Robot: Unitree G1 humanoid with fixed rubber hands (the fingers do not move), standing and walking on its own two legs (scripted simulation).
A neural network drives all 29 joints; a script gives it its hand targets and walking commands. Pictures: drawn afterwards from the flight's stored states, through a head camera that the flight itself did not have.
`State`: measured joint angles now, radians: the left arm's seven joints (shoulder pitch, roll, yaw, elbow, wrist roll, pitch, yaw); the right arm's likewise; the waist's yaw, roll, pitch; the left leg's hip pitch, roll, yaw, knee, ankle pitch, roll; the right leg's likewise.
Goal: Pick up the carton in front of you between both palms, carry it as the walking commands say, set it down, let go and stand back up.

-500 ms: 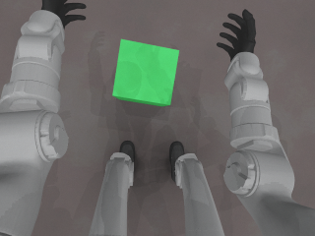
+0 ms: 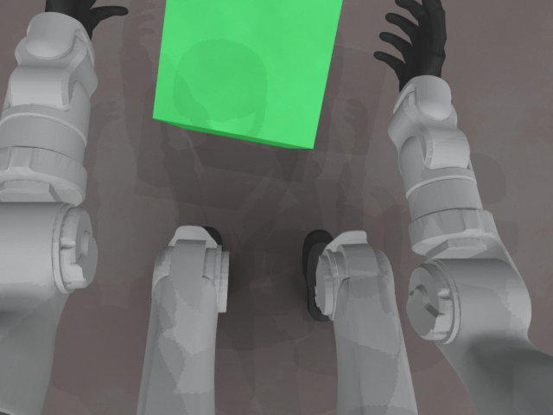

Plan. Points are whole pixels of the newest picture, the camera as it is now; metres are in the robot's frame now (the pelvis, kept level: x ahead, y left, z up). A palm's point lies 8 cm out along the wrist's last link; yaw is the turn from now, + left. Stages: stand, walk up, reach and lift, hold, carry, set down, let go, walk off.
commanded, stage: reach and lift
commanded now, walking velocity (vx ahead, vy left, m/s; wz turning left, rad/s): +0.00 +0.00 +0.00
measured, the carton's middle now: (247, 74) +0.52 +0.07 -0.34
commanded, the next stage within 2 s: none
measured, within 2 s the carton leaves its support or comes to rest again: leaves its support in 1.16 s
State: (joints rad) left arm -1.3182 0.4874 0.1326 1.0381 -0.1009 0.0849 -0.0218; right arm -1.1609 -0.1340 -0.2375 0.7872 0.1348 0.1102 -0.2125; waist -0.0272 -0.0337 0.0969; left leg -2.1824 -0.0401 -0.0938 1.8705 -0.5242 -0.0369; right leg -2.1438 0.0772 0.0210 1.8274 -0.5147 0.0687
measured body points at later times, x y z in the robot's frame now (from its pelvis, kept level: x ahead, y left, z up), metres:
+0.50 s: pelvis -0.01 +0.01 -0.09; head +0.37 +0.05 +0.14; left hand +0.56 +0.24 -0.28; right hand +0.54 -0.13 -0.27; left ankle +0.09 +0.13 -0.43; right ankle +0.10 -0.13 -0.43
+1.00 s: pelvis -0.02 +0.00 -0.09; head +0.35 +0.05 +0.15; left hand +0.55 +0.21 -0.27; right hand +0.54 -0.09 -0.27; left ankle +0.09 +0.13 -0.43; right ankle +0.10 -0.13 -0.43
